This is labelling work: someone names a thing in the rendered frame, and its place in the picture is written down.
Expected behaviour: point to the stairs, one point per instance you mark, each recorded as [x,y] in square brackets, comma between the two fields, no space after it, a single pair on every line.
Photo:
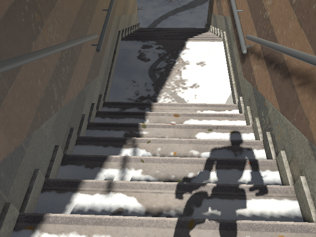
[166,170]
[188,33]

